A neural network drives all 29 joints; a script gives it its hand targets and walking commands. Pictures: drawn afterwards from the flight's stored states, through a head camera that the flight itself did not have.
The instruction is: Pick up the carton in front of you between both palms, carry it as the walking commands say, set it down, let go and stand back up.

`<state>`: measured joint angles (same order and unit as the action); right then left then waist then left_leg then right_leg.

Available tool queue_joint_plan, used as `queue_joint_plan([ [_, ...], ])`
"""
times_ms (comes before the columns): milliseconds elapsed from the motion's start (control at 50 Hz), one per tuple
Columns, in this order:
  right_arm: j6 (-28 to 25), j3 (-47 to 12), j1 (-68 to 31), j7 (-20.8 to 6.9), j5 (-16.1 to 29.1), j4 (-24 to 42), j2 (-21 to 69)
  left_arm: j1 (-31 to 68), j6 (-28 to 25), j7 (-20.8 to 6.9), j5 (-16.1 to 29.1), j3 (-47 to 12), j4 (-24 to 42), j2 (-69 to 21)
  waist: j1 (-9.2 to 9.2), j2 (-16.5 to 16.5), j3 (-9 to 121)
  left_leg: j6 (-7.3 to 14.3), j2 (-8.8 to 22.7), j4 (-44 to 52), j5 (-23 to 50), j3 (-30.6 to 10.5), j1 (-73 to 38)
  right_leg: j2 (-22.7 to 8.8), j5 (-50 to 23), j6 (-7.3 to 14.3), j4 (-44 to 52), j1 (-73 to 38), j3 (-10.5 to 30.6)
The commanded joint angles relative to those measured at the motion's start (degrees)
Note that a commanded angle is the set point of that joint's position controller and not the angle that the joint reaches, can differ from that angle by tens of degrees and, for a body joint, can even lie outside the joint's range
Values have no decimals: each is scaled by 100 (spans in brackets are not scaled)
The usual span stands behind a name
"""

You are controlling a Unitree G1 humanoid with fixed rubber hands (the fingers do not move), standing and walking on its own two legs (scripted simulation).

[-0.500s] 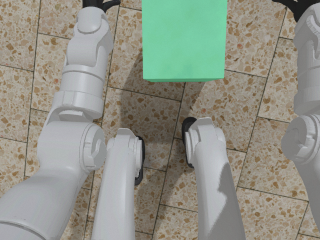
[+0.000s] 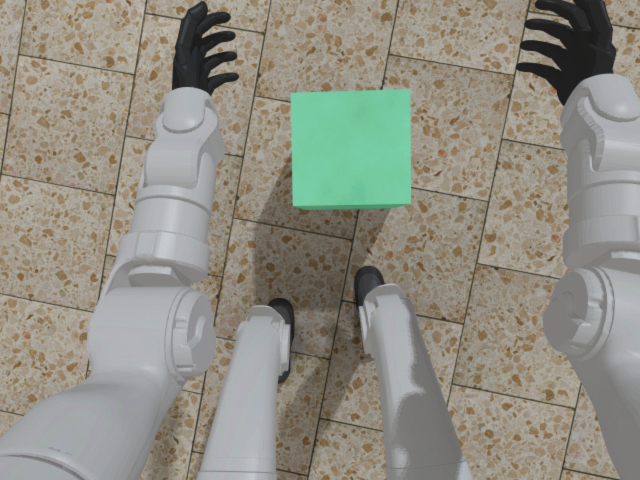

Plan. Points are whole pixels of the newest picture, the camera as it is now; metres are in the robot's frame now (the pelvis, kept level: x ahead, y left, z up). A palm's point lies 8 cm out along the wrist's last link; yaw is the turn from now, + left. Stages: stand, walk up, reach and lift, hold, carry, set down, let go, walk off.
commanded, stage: let go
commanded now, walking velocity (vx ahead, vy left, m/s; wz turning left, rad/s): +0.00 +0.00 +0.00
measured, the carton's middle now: (348, 159) +0.49 -0.08 -0.51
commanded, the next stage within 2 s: stand in 1.28 s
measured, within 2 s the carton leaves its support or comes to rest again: neither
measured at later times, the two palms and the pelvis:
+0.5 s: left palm (81, 230) +0.38 +0.16 +0.01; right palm out of the picture +0.33 -0.27 +0.01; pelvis +0.06 -0.01 +0.10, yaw -3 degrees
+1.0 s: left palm out of the picture +0.27 +0.26 +0.08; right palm (635, 386) +0.24 -0.21 +0.08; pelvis +0.10 +0.04 +0.15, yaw -3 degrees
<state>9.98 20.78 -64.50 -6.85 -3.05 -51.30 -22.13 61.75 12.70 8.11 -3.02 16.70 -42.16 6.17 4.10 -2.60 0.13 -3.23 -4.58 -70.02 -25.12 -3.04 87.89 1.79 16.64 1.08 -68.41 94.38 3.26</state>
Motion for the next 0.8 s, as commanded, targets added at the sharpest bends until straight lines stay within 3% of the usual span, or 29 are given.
queue_joint_plan([
  [0,-121,55,-717,-36,-183,658,-719,597,-116,-14,-203,3,667,319,202,418,5763,-159,-275,1083,837,666,-1197,83,-2338,-231,650,-5837,-385],
  [100,-129,-162,655,-69,-365,1274,-552,-763,-145,-35,-412,-216,1198,173,167,543,5798,-131,-242,1642,1115,637,-1730,50,-2821,-181,1156,-6987,-292],
  [200,-324,-433,1759,-41,-186,1958,-353,-1822,-404,-161,-301,-500,1711,190,128,712,5202,-57,-155,2157,1117,536,-1859,-42,-3200,-157,1639,-7960,-34],
  [320,-620,-723,3266,-1,91,2094,68,-3216,-754,-365,-221,-668,1610,254,-41,662,4433,10,-49,2671,1167,452,-2337,-157,-3341,-177,2135,-8510,185],
  [460,-962,-1008,4992,133,219,2264,315,-4714,-1113,-605,-139,-809,1504,418,-164,520,3436,91,71,3308,1313,374,-3606,-170,-2988,-182,2790,-8644,135],
  [660,-1135,-1439,6983,304,344,2962,481,-6398,-1369,-911,125,-1131,1908,701,-256,344,1819,174,213,4383,1802,185,-6043,-18,-2233,-192,3872,-9035,-140],
  [780,-987,-1596,7525,315,353,3155,463,-7028,-1278,-1016,207,-1264,2111,867,-362,-4,711,170,357,4987,1953,102,-6765,117,-1764,-178,4381,-9369,-292],
])
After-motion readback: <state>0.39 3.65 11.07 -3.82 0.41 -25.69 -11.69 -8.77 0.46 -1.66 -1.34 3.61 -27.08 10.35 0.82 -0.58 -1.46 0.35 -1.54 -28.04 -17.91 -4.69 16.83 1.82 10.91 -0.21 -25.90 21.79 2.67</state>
